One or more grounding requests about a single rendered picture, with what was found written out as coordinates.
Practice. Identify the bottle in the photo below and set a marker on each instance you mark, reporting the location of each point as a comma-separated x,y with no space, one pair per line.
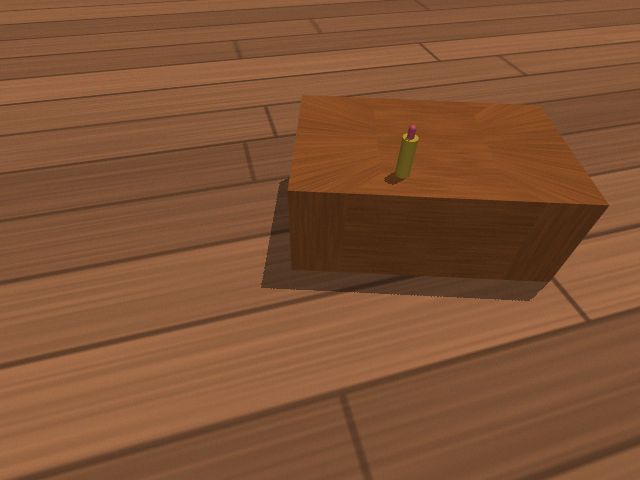
407,153

